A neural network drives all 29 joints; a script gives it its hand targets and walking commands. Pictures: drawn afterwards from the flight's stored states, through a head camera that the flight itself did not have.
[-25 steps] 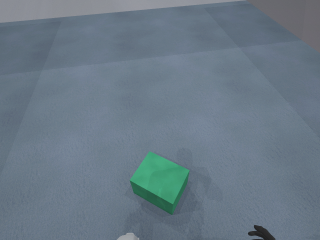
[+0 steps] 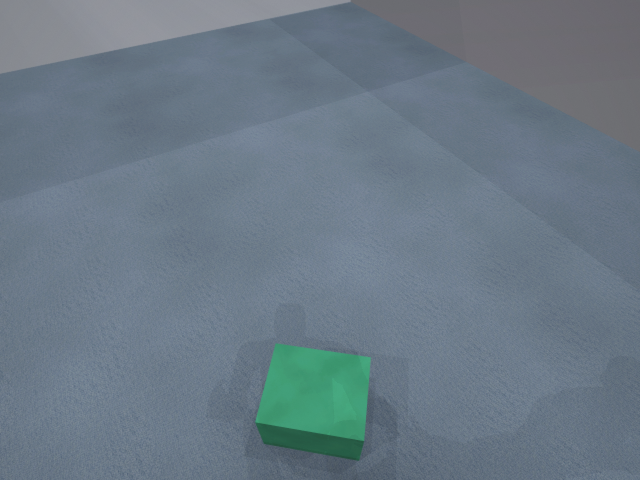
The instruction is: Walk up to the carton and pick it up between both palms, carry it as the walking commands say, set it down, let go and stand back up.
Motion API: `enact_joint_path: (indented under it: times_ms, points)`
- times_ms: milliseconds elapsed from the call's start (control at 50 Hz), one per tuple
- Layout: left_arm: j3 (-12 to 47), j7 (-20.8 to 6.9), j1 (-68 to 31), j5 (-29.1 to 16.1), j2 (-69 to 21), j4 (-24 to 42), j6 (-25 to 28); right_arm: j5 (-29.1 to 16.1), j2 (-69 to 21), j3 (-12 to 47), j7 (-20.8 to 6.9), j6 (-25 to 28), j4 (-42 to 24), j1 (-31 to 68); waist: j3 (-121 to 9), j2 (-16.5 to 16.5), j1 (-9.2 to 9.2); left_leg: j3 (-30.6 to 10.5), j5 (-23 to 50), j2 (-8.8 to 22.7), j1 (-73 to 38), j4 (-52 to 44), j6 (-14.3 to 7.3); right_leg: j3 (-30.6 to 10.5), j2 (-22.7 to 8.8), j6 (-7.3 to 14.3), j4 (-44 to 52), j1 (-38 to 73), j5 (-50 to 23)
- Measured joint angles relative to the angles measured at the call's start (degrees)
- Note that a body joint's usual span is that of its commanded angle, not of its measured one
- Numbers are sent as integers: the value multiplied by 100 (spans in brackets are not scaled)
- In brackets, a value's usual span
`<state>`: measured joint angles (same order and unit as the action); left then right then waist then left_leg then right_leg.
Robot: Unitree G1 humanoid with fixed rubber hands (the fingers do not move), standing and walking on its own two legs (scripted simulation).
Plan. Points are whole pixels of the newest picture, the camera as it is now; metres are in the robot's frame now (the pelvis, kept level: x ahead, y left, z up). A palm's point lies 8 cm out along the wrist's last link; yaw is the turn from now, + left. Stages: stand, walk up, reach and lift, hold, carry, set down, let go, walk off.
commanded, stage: walk up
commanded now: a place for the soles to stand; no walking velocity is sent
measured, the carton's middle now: (316, 401) +0.46 -0.01 -0.66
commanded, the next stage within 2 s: reach and lift in 1.64 s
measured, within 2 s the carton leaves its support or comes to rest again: neither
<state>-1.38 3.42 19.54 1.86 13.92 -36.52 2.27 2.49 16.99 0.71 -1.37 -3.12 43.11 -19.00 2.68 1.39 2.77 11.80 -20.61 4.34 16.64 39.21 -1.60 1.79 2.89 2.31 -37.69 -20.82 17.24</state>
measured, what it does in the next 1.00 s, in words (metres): steps to the left, turning right: left foot, then right foot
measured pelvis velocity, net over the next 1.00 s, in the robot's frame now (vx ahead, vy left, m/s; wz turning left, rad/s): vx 0.03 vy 0.11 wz -0.40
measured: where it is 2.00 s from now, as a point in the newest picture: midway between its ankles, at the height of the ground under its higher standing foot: outside the picture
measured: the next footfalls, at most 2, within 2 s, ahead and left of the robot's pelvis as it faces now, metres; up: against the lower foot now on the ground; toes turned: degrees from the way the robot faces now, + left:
left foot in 0.28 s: +0.13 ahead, +0.23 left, +0.00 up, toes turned -13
right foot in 0.60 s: +0.03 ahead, -0.01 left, +0.00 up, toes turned -16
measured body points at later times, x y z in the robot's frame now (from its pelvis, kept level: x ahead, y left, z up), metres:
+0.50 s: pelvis +0.03 +0.12 +0.01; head +0.05 +0.14 +0.46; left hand +0.21 +0.35 -0.11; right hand +0.07 -0.16 -0.09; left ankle +0.09 +0.23 -0.72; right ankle +0.00 -0.01 -0.68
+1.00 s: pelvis +0.03 +0.11 +0.01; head +0.03 +0.10 +0.46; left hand +0.22 +0.31 -0.10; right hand -0.01 -0.17 -0.12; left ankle +0.09 +0.23 -0.72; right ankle +0.00 +0.00 -0.72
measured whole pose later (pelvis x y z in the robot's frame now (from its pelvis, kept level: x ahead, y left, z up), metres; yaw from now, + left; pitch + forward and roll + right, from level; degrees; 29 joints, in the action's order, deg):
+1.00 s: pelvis +0.03 +0.11 +0.01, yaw -23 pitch -2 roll +2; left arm 1.0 -0.1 14.6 0.3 15.5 -46.6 0.3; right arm 1.5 17.0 1.4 -0.4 -0.4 45.6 -17.6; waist 1.3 -0.1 1.0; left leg 13.9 -15.4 7.0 11.5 30.0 1.5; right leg -5.7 1.4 0.7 -34.2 -14.6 17.5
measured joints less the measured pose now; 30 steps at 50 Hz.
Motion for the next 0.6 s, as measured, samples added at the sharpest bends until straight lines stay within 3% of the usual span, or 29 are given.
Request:
enact_joint_path:
  times_ms: [60, 140, 200, 280, 300, 360, 420, 540, 600]
  points:
    - [20, 96, -65, -32, -91, 57, 2, 35, 114, -1, -6, -121, -11, 45, 75, 195, -105, -501, -917, -144, 460, 1190, 211, -188, 66, 115, -340, -130, -36]
    - [0, 87, -51, -25, -86, -6, -40, 46, 109, -12, 53, -142, -163, 295, 154, 291, -239, -958, -839, -154, 899, 1854, 400, -526, 10, -63, -142, 32, -36]
    - [-41, -41, -86, -29, 14, 2, -92, -8, 19, 0, 71, -54, -303, 493, 155, 155, -366, -1072, -533, -110, 868, 1338, 380, -856, -109, -234, -41, 46, -104]
    - [-90, -187, -203, -118, 198, 79, -259, -60, -57, 15, 82, 96, -573, 718, 93, -17, -454, -1055, 343, -135, 363, -48, 228, -1261, -164, -489, -421, -218, 78]
    - [-108, -202, -267, -129, 257, 70, -296, -68, -95, 17, 93, 131, -603, 777, 107, -88, -457, -983, 330, -155, 400, 40, 231, -1335, -159, -432, -635, -320, 212]
    - [-174, -175, -393, -59, 360, -50, -407, -143, -221, 59, 151, 191, -590, 880, 196, -182, -420, -779, 109, -33, 340, 262, 229, -1019, -39, -363, -1756, -581, 1348]
    - [-201, -236, -449, -32, 364, -189, -459, -138, -299, 66, 220, 253, -537, 779, 217, -246, -339, -612, 221, 102, 102, -41, 199, -735, 20, -399, -2192, -576, 1368]
    - [-69, -402, -519, -2, 181, -404, -454, -115, -201, 31, 254, 317, -427, 359, 121, -260, -175, -329, 419, 251, -105, -466, 177, -380, -142, -354, -861, 72, 1051]
    - [15, -408, -551, 7, 121, -451, -355, -126, -111, 12, 205, 280, -295, 137, 62, -283, -154, -216, 374, 274, -55, -384, 223, -344, -210, -166, 437, 646, 109]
